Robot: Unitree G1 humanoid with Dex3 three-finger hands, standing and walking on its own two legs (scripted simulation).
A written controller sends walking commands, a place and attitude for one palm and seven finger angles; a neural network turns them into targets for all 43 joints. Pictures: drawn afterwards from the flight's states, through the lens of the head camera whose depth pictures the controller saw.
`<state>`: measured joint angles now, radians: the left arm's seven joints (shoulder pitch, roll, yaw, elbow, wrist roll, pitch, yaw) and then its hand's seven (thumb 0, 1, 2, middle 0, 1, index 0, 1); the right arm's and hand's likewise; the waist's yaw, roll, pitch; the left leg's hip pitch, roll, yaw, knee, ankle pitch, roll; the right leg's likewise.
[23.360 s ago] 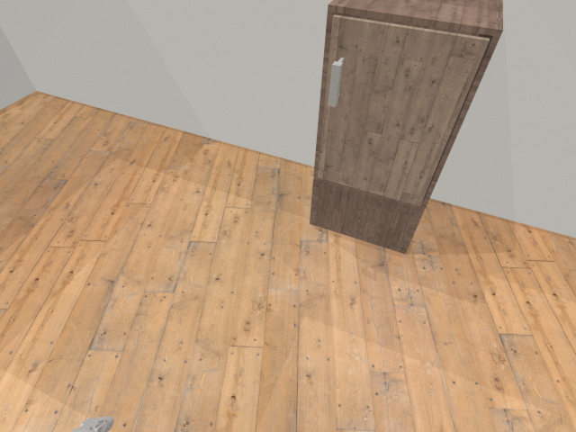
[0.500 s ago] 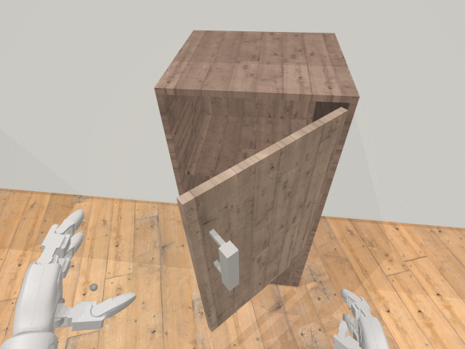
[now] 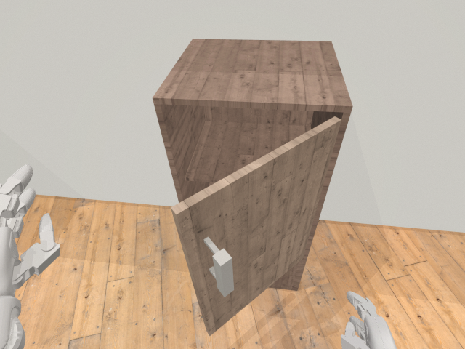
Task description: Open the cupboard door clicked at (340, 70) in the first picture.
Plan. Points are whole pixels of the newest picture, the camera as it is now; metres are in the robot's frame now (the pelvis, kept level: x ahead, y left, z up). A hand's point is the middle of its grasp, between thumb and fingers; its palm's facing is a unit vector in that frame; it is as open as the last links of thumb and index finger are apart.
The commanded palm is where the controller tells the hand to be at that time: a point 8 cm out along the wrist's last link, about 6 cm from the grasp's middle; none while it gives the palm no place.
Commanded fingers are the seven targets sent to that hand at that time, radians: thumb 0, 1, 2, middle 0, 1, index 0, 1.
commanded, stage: draw the hand back to the body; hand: left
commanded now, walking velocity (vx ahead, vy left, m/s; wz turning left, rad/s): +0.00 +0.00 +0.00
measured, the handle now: (217, 266) +0.28 +0.08 -0.03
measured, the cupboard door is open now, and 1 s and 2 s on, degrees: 45 45 45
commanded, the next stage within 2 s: step back with the hand held close in 0.24 s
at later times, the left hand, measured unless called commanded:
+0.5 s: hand (56, 253) +0.18 +0.26 +0.16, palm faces +0.45 -0.78 -0.43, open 7.4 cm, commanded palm +0.12 +0.29 +0.17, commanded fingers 0.00 0.90 0.90 -0.20 -0.30 -0.20 -0.30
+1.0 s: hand (6, 305) +0.11 +0.28 +0.15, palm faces +0.42 -0.76 -0.50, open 7.4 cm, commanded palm +0.05 +0.32 +0.17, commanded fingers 0.00 0.90 0.90 -0.20 -0.30 -0.20 -0.30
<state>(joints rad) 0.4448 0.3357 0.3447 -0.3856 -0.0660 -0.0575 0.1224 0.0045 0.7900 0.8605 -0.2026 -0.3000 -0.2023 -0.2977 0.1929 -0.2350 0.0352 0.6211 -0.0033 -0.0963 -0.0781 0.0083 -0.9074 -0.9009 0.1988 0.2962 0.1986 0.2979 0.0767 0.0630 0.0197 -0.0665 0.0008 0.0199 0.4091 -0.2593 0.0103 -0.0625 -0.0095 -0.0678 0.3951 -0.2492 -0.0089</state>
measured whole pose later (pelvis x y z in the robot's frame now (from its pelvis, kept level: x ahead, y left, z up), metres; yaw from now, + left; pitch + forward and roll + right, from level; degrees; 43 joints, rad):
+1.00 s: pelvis -0.09 +0.02 -0.01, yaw +1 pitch -1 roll -1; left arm 0.56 0.43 0.43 -0.53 -0.03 -0.17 0.15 0.01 0.88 0.90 -0.21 -0.30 -0.21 -0.30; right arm 0.19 -0.21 0.01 0.54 0.00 -0.03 -0.09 0.01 -0.91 -0.90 0.20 0.30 0.20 0.30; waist 0.00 0.00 0.06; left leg -0.36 -0.01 0.01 0.56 -0.19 0.04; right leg -0.33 -0.02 -0.06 0.51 -0.17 0.01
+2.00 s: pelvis -0.17 +0.03 -0.03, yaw +0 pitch -4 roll -2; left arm 0.45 0.40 0.45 -0.43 -0.06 -0.19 0.16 0.01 0.88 0.90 -0.21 -0.30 -0.21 -0.30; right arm 0.29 -0.23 -0.01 0.71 -0.01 -0.09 -0.11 0.01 -0.91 -0.90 0.20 0.30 0.20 0.30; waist -0.01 -0.03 -0.01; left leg -0.46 -0.03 0.01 0.63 -0.11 0.05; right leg -0.03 0.03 0.02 0.65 -0.55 -0.01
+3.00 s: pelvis -0.21 +0.03 -0.01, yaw +3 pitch -2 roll -1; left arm 0.32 0.18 0.01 1.09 0.00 0.04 0.01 0.00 0.97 0.90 -0.21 -0.30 -0.20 -0.30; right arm 0.30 -0.20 0.01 1.08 -0.03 0.04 -0.02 0.00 -0.91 -0.90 0.19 0.30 0.19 0.30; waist 0.00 -0.01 0.08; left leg -0.28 0.00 -0.06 0.48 -0.16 -0.02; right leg -0.17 0.06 -0.10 0.45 -0.25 -0.08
